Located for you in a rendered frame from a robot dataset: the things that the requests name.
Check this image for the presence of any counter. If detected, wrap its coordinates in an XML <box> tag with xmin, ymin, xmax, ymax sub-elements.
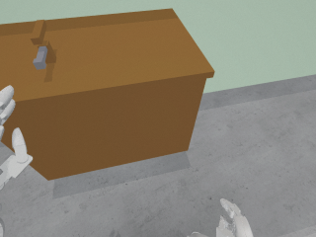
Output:
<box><xmin>0</xmin><ymin>8</ymin><xmax>215</xmax><ymax>181</ymax></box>

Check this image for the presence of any robot left hand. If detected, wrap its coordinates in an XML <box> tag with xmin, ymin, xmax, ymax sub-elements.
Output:
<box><xmin>0</xmin><ymin>85</ymin><xmax>33</xmax><ymax>191</ymax></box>

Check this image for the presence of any robot right hand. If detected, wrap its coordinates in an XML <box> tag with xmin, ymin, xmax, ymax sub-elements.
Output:
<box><xmin>216</xmin><ymin>198</ymin><xmax>254</xmax><ymax>237</ymax></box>

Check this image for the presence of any tap lever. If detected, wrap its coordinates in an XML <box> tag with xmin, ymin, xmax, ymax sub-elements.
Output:
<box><xmin>33</xmin><ymin>46</ymin><xmax>48</xmax><ymax>70</ymax></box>

